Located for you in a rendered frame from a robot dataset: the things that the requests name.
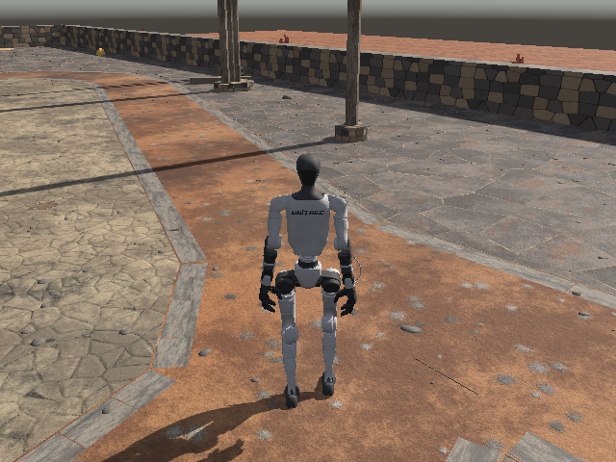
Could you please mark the right robot upper arm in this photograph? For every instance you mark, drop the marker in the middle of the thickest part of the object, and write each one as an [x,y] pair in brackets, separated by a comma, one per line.
[338,205]

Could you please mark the left robot thigh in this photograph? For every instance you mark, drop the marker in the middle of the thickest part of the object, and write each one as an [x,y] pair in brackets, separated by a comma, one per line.
[285,283]

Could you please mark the robot left hand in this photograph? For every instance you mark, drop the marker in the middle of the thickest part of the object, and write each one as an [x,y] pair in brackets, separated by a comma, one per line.
[264,297]

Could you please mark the right robot forearm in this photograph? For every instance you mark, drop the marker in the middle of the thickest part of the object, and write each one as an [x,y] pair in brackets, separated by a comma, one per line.
[346,266]

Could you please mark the robot right foot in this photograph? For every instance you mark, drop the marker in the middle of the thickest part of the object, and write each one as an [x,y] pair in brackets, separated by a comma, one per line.
[328,387]

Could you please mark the left robot upper arm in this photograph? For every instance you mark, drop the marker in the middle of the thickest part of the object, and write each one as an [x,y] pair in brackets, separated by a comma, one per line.
[277,205]

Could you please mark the left robot forearm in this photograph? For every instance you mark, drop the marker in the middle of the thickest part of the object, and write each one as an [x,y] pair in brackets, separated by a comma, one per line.
[268,264]

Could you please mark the robot right hand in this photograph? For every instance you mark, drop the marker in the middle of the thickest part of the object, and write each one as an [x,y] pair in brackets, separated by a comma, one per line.
[352,298]

